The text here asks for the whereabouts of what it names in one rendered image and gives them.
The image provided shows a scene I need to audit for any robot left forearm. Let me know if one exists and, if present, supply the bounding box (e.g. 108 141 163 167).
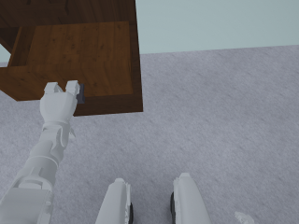
0 120 70 210

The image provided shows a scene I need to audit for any drawer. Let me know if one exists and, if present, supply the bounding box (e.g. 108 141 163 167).
0 21 134 102

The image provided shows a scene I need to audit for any handle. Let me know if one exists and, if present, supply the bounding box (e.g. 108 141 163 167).
17 3 69 19
76 83 85 104

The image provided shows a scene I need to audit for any cabinet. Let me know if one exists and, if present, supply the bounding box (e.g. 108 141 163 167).
0 0 144 117

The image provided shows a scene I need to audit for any left robot hand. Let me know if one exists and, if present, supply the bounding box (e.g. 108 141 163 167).
39 80 80 139

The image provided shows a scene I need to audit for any left robot thigh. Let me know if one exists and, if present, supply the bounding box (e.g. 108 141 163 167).
95 181 131 224

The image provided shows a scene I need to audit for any robot left upper arm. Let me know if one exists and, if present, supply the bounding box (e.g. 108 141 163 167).
0 188 54 224

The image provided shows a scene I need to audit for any robot left shin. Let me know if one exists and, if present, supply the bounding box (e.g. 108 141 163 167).
108 178 130 224

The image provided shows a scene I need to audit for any right robot hand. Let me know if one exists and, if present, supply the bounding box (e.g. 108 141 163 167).
235 211 255 224

